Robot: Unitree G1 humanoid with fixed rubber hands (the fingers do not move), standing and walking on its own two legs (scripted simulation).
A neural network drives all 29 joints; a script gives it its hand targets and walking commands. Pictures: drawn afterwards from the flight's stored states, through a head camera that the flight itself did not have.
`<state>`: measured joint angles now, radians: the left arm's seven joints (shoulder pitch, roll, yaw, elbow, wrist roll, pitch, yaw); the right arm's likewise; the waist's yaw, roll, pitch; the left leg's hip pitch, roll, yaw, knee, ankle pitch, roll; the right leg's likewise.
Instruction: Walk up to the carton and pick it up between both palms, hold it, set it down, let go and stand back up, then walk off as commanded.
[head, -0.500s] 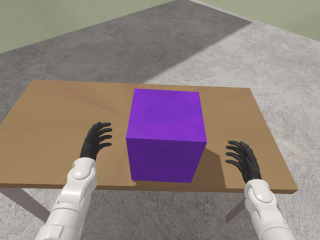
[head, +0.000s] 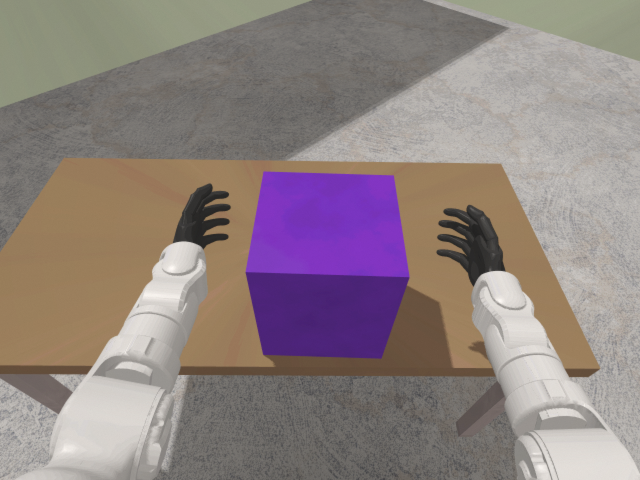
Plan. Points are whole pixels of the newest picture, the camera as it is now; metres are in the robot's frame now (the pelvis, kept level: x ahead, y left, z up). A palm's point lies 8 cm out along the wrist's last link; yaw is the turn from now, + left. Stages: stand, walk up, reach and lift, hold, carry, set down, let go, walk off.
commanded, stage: reach and lift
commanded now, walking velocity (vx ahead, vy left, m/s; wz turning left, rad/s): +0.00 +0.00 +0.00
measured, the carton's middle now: (325, 269) +0.46 +0.00 -0.06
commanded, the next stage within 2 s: none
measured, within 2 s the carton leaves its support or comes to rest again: neither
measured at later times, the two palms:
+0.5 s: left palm (198, 188) +0.47 +0.17 +0.12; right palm (475, 206) +0.45 -0.20 +0.11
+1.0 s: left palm (201, 229) +0.46 +0.19 +0.04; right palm (465, 234) +0.45 -0.20 +0.04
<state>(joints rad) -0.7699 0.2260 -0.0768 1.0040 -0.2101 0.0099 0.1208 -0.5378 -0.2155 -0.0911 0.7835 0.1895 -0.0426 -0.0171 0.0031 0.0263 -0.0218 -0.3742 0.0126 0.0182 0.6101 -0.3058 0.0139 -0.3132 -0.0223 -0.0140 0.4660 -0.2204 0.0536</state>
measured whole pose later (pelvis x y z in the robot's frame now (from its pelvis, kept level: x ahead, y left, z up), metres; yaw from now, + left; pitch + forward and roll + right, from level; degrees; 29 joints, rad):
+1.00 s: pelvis +0.01 -0.01 -0.01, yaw -1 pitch +21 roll -3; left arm -1.05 0.29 -0.09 1.46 -0.29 -0.26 0.05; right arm -0.88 -0.24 -0.06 1.14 0.21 -0.17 -0.06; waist 0.01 0.02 -0.17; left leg -0.72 0.03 0.02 0.61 -0.27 0.01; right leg -0.67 0.00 -0.01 0.49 -0.19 0.04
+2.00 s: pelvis +0.01 -0.03 -0.03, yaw -1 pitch +36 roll -2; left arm -1.06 0.18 0.27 1.54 0.01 -0.63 0.02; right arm -0.88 0.01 -0.49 1.16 -0.30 -0.54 -0.11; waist 0.03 0.01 -0.24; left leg -1.02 0.03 0.02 0.66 -0.26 0.00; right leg -1.00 -0.01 -0.01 0.60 -0.21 0.02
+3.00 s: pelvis +0.01 -0.03 -0.03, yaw -1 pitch +36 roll -2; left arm -1.07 0.17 0.30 1.58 0.04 -0.70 0.02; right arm -0.88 0.01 -0.53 1.18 -0.34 -0.60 -0.10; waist 0.03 0.00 -0.22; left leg -1.02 0.03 0.02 0.66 -0.26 0.00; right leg -1.00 -0.01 -0.01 0.60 -0.22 0.02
